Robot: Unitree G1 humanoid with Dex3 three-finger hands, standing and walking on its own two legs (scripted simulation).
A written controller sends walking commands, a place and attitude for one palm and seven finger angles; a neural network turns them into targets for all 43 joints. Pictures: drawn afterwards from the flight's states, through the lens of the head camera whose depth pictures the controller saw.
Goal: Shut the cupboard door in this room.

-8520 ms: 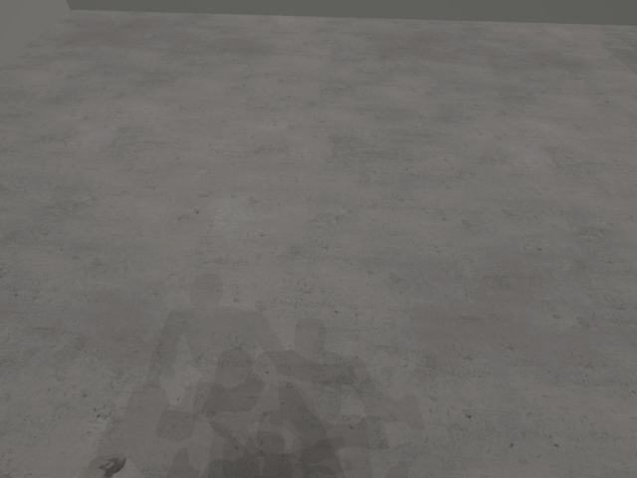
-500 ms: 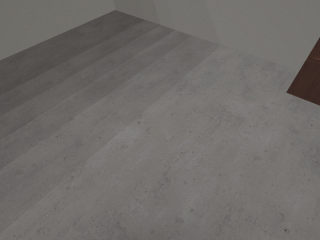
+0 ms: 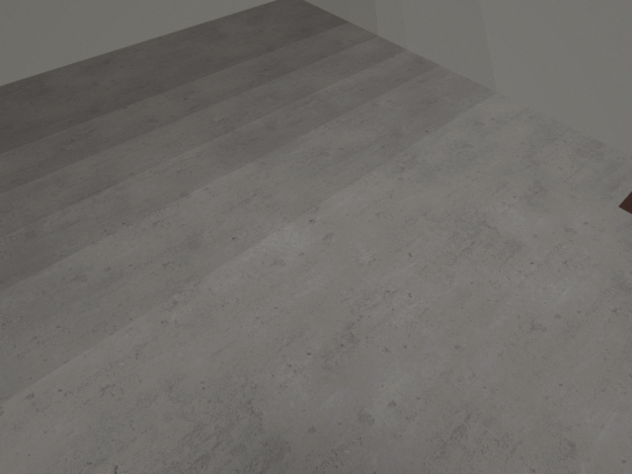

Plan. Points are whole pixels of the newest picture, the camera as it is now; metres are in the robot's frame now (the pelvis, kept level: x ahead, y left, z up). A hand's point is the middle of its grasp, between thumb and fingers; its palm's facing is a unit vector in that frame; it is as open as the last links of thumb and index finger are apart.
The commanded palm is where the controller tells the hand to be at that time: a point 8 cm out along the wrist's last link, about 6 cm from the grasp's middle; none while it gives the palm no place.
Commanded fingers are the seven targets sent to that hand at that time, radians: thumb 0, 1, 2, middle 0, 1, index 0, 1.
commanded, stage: turn or walk to find it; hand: left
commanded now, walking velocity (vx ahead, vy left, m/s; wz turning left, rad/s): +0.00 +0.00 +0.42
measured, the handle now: out of the picture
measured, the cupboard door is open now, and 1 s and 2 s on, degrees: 87 87 87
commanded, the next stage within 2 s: none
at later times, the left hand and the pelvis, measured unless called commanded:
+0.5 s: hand out of the picture -0.05 +0.19 -0.18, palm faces +0.26 -0.94 -0.23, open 7.3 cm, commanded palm none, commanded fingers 0.00 0.90 0.90 -0.20 -0.30 -0.20 -0.30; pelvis -0.04 -0.01 -0.01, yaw +14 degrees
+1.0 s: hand out of the picture -0.04 +0.22 -0.15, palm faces +0.41 -0.87 -0.26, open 7.4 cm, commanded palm none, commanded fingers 0.00 0.90 0.90 -0.20 -0.30 -0.20 -0.30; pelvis -0.06 -0.01 +0.00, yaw +25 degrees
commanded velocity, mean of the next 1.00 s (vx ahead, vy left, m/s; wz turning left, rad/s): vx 0.00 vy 0.00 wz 0.42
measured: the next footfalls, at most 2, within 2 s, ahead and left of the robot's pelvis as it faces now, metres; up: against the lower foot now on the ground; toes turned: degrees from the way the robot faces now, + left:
right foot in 0.08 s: +0.03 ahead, -0.14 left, +0.00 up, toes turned +0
left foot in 0.52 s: -0.04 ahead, +0.12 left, +0.00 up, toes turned +20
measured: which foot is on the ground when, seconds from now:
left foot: down 0.00-0.10, up 0.12-0.50, down 0.52-1.00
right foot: up 0.00-0.06, down 0.08-0.52, up 0.54-1.00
